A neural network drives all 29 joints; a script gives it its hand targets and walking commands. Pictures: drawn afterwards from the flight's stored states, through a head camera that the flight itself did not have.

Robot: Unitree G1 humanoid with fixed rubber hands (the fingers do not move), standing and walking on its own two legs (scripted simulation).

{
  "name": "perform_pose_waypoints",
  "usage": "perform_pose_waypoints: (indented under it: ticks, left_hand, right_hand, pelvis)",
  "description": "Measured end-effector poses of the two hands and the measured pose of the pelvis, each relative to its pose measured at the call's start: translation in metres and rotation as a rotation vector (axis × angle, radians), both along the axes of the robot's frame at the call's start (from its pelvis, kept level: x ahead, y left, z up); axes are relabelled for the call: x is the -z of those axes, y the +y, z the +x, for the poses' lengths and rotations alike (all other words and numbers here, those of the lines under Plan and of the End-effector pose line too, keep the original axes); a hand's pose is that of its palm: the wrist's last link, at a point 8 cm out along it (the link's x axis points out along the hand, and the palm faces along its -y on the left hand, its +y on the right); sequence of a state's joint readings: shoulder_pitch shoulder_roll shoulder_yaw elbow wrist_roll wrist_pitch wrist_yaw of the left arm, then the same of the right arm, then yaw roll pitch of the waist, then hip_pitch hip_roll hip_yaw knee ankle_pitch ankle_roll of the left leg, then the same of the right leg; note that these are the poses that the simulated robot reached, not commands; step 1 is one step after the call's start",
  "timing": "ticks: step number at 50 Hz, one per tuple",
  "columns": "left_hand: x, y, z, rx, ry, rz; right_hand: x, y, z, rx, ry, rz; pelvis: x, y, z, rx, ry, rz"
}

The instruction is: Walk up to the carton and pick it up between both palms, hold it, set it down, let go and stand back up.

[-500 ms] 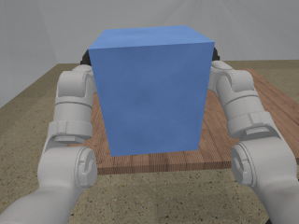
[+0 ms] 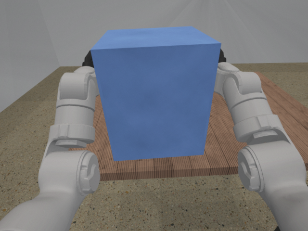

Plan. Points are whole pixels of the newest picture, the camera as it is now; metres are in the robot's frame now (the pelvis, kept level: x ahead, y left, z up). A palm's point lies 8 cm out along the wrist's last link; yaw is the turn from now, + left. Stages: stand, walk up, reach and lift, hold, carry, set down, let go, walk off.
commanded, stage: hold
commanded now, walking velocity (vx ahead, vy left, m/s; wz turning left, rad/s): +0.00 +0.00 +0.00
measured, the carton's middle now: (154, 90) +0.37 -0.02 +0.27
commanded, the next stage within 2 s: none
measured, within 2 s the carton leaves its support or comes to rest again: neither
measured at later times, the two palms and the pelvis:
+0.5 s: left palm (89, 76) +0.39 +0.13 +0.31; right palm (216, 71) +0.38 -0.17 +0.30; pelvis +0.00 +0.00 +0.00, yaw +0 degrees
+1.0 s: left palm (89, 76) +0.39 +0.13 +0.31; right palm (216, 71) +0.38 -0.17 +0.30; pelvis +0.00 +0.00 +0.00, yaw +0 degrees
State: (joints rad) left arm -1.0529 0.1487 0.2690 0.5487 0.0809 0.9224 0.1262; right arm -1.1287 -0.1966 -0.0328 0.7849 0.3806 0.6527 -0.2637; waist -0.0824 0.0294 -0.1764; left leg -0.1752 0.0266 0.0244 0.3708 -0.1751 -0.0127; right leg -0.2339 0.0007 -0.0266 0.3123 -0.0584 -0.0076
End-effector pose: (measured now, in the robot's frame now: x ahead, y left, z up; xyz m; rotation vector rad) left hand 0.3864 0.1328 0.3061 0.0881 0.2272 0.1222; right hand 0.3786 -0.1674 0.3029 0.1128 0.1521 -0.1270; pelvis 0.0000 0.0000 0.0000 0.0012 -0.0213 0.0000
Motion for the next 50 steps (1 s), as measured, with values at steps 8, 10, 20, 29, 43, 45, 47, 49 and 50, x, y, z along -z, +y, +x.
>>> perform_pose_waypoints:
  ticks: [8,10,20,29,43,45,47,49,50]
  left_hand:
    - [-0.0001,0.0001,0.0,0.0,0.0,0.0]
    - [-0.0002,0.0001,-0.0001,0.0,0.0,0.0]
    - [-0.0005,0.0002,-0.0003,-0.001,-0.001,0.0]
    - [-0.0012,0.0004,-0.0005,-0.001,-0.003,0.0]
    - [-0.0018,0.0006,-0.0008,-0.002,-0.004,0.0]
    - [-0.0018,0.0006,-0.0008,-0.002,-0.004,0.0]
    - [-0.0019,0.0006,-0.0007,-0.002,-0.005,0.0]
    - [-0.0021,0.0007,-0.0007,-0.003,-0.005,0.0]
    - [-0.0021,0.0007,-0.0007,-0.003,-0.005,0.0]
  right_hand:
    - [0.0002,0.0001,0.0,0.0,0.003,-0.001]
    - [0.0,0.0001,-0.0001,0.0,0.004,-0.001]
    - [0.0,0.0002,-0.0004,-0.001,0.007,-0.002]
    - [-0.0004,0.0004,-0.0006,-0.002,0.009,-0.002]
    - [-0.0005,0.0006,-0.0009,-0.002,0.012,-0.003]
    - [-0.0005,0.0006,-0.0009,-0.003,0.013,-0.003]
    - [-0.0005,0.0006,-0.0008,-0.003,0.014,-0.003]
    - [-0.0006,0.0007,-0.0008,-0.003,0.014,-0.003]
    - [-0.0007,0.0007,-0.0008,-0.003,0.014,-0.003]
  pelvis:
    - [0.0,-0.0001,0.0001,0.0,0.0,0.0]
    - [0.0,-0.0001,0.0,0.0,0.0,0.0]
    - [0.0,-0.0002,0.0,0.0,0.0,0.0]
    - [0.0,-0.0003,0.0002,-0.001,0.001,0.0]
    - [0.0,-0.0004,0.0002,-0.001,0.001,0.0]
    - [0.0,-0.0005,0.0002,-0.001,0.001,0.0]
    - [0.0,-0.0005,0.0003,-0.001,0.002,0.0]
    - [0.0,-0.0005,0.0004,-0.001,0.002,0.0]
    - [0.0,-0.0005,0.0004,-0.001,0.002,0.0]
